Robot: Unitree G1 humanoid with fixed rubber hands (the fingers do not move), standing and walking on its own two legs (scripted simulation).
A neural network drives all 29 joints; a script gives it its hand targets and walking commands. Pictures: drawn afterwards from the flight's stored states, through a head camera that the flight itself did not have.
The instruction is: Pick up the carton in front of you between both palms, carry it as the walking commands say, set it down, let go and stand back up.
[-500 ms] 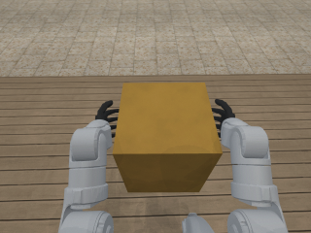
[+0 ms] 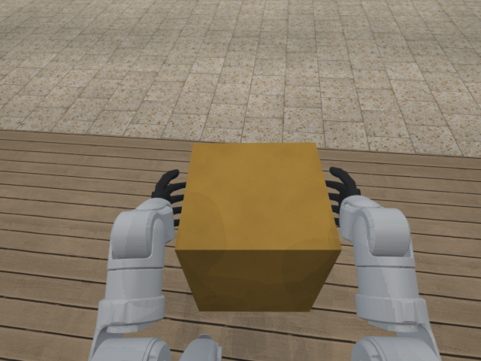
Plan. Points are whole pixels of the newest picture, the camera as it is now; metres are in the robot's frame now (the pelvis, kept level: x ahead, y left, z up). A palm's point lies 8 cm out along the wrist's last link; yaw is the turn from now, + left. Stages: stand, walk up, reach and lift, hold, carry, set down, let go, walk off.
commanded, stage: carry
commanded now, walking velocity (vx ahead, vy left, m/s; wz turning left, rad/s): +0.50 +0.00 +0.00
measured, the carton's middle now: (254, 231) +0.35 +0.02 +0.00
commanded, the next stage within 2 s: none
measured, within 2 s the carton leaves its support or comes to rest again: neither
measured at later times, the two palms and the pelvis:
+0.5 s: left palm (198, 104) +0.66 +0.16 +0.05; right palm (325, 112) +0.63 -0.14 +0.05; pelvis +0.30 +0.05 -0.04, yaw -3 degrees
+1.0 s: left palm (214, 67) +0.94 +0.16 -0.01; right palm (309, 64) +0.95 -0.14 -0.01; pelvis +0.60 -0.01 -0.09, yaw +0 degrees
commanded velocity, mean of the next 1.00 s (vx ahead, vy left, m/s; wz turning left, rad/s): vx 0.50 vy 0.00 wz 0.00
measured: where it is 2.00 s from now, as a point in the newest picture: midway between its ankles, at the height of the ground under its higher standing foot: (256, 188)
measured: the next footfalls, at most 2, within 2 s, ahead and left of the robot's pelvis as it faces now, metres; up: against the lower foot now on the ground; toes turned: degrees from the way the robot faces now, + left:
left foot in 0.26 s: +0.34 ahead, +0.08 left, -0.04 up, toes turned +0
right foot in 0.80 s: +0.66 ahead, -0.04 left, -0.09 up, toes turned -3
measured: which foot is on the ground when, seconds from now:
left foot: up 0.00-0.24, down 0.26-0.78, up 0.80-1.00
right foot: down 0.00-0.24, up 0.26-0.78, down 0.80-1.00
